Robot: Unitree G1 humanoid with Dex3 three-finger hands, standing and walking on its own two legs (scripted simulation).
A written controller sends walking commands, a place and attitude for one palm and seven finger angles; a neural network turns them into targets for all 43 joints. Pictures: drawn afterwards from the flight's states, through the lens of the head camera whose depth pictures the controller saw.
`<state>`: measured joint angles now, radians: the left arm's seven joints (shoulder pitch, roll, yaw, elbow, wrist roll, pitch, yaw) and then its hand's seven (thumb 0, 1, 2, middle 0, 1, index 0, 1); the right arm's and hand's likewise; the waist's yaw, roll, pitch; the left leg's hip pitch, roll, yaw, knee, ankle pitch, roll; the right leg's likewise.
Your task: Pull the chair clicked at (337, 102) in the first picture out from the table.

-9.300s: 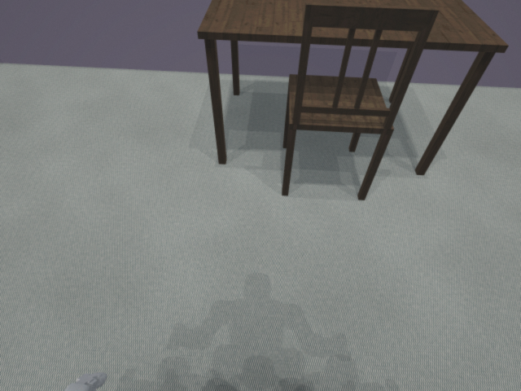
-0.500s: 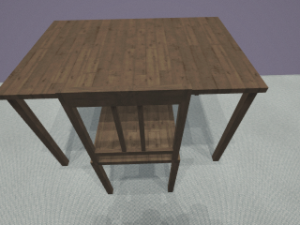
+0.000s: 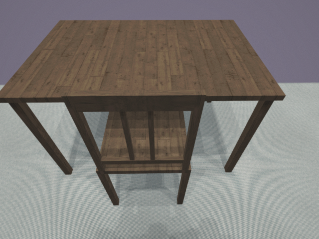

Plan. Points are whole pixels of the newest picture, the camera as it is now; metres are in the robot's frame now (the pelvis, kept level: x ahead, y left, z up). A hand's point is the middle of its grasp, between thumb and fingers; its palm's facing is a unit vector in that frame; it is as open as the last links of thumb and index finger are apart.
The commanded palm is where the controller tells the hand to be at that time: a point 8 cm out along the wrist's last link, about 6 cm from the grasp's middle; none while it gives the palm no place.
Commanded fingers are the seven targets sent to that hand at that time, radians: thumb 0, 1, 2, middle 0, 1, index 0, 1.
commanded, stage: look again from close up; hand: left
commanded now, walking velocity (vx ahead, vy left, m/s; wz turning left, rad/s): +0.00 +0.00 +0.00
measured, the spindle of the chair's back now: (128, 137) +0.46 +0.15 -0.09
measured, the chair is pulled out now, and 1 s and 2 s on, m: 0.00 0.00 0.00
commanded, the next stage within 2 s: none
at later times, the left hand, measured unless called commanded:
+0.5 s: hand out of the picture -0.01 +0.17 -0.17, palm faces +0.03 -0.98 -0.19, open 7.4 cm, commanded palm none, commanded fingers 0.00 0.90 0.90 -0.20 -0.30 -0.20 -0.30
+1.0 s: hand out of the picture -0.02 +0.16 -0.17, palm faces +0.04 -0.98 -0.17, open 7.4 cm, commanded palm none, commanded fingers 0.00 0.90 0.90 -0.20 -0.30 -0.20 -0.30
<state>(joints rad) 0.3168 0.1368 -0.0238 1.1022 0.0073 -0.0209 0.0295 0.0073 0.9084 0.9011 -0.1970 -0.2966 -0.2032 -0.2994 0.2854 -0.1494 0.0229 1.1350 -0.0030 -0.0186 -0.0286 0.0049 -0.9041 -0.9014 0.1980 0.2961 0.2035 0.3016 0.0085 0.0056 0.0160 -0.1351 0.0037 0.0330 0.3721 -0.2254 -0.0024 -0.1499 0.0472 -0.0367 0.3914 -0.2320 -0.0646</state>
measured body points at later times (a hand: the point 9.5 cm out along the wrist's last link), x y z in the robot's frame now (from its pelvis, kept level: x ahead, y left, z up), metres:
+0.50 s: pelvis +0.00 +0.00 +0.00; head +0.00 +0.00 +0.45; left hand -0.01 +0.22 -0.16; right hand -0.01 -0.21 -0.17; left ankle -0.02 +0.12 -0.74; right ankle -0.01 -0.07 -0.74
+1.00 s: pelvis +0.00 +0.00 +0.00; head +0.00 +0.00 +0.45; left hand -0.02 +0.21 -0.16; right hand -0.01 -0.21 -0.16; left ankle -0.02 +0.12 -0.74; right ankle -0.01 -0.07 -0.74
